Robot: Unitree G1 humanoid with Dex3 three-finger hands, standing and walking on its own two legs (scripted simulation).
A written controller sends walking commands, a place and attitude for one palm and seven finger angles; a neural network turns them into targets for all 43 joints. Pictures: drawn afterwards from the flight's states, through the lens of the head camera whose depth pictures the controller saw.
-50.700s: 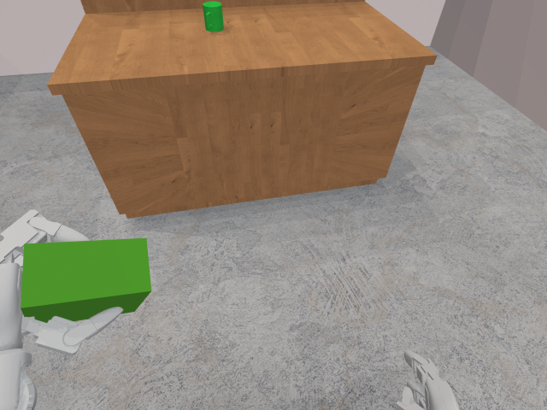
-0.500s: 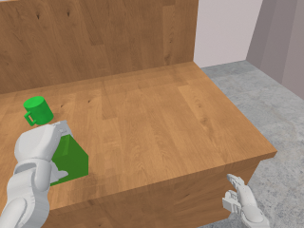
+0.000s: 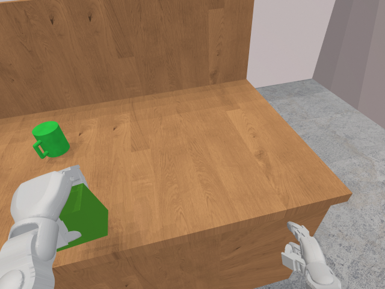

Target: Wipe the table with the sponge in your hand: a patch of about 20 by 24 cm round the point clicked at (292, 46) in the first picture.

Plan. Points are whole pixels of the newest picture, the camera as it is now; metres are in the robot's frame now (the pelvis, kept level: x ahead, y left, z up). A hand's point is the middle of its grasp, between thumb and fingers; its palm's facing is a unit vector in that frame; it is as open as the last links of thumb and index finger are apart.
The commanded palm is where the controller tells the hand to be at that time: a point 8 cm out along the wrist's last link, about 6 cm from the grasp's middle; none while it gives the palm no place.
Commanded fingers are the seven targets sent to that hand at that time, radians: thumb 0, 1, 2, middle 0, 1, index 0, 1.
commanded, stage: bring the sponge back beside the body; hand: left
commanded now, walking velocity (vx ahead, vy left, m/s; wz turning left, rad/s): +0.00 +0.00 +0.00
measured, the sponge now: (74, 222) +0.19 +0.29 +0.07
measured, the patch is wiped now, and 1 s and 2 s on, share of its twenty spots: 1.00 1.00 1.00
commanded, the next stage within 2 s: step back with the hand held close in 0.24 s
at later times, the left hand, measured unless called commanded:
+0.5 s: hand (89, 198) +0.21 +0.24 +0.14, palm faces +0.30 -0.80 -0.53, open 10.1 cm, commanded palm +0.15 +0.27 +0.18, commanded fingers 0.00 0.10 1.30 -1.20 -1.60 -1.20 -1.60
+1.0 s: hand (70, 201) +0.18 +0.25 +0.16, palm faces +0.37 -0.83 -0.41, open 10.1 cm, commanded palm +0.13 +0.30 +0.18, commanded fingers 0.00 0.10 1.30 -1.20 -1.60 -1.20 -1.60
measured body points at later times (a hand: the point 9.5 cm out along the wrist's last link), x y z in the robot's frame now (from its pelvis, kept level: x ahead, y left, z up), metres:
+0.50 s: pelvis -0.01 -0.01 +0.00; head -0.02 -0.02 +0.45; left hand +0.18 +0.28 +0.17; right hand +0.24 -0.20 -0.05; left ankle +0.03 +0.09 -0.74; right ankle +0.02 -0.10 -0.74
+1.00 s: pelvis -0.03 +0.02 -0.02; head -0.04 +0.03 +0.43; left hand +0.15 +0.30 +0.18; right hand +0.13 -0.23 -0.09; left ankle +0.03 +0.09 -0.74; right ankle +0.02 -0.10 -0.74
